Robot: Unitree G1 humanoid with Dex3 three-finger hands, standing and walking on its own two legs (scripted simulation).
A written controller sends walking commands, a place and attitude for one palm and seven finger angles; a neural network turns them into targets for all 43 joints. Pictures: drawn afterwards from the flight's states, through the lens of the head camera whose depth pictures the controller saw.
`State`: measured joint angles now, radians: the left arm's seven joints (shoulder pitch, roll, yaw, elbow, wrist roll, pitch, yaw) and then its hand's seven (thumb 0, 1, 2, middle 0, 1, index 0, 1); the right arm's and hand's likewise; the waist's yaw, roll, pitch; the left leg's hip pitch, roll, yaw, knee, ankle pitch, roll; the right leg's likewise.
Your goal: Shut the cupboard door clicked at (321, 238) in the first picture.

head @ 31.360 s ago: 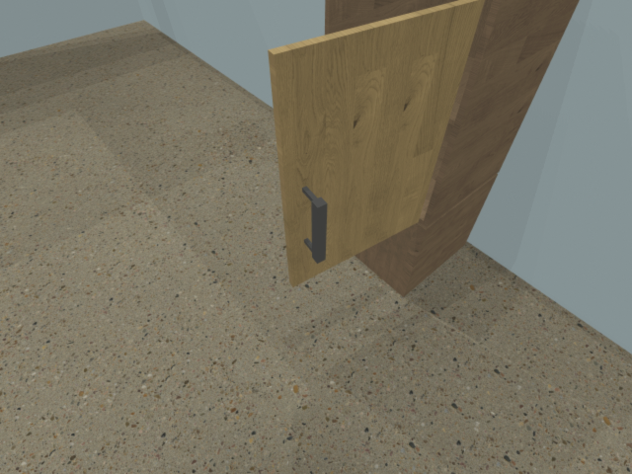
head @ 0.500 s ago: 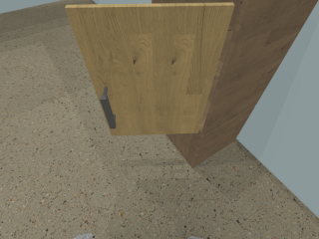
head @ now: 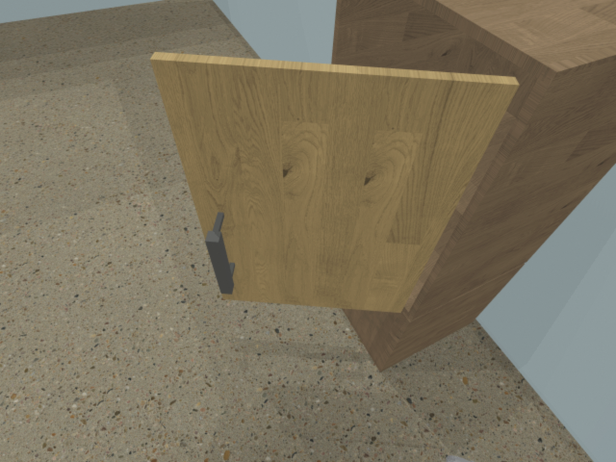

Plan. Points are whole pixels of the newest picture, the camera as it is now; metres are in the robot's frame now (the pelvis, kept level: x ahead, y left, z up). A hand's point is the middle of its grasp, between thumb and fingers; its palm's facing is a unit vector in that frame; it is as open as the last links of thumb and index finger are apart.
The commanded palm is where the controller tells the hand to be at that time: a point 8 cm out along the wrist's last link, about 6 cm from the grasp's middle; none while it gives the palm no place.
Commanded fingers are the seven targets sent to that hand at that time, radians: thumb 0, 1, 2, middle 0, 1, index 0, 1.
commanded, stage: come to a stop and stand still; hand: left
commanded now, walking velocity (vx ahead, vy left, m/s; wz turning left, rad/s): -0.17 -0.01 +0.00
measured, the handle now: (223, 255) +0.46 +0.20 -0.11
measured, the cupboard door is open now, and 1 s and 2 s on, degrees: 59 59 59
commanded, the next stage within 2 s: look again from close up in 1.00 s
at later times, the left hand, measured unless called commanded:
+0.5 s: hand out of the picture +0.01 +0.19 -0.17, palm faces +0.03 -0.98 -0.19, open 7.3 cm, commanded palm none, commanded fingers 0.00 0.90 0.90 -0.20 -0.30 -0.20 -0.30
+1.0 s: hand out of the picture -0.10 +0.17 -0.17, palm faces +0.03 -0.99 -0.12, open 7.3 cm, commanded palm none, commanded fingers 0.00 0.90 0.90 -0.20 -0.30 -0.20 -0.30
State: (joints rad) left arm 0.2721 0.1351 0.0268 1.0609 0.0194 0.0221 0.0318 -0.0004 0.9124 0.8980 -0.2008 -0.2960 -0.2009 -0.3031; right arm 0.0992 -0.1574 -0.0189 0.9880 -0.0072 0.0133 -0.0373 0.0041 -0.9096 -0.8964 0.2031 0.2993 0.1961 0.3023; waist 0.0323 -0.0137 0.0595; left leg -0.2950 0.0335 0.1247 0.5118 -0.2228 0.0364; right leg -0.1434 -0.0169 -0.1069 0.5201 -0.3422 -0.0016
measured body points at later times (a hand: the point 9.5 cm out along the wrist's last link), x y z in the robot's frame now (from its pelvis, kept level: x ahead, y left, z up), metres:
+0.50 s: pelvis -0.04 +0.01 +0.00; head -0.02 +0.02 +0.45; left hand +0.01 +0.24 -0.16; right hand -0.02 -0.22 -0.15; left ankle -0.03 +0.11 -0.74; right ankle -0.07 -0.11 -0.74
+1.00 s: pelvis -0.06 +0.02 +0.01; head -0.05 +0.03 +0.46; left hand -0.10 +0.22 -0.16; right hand -0.08 -0.19 -0.15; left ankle -0.03 +0.11 -0.74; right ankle -0.07 -0.11 -0.74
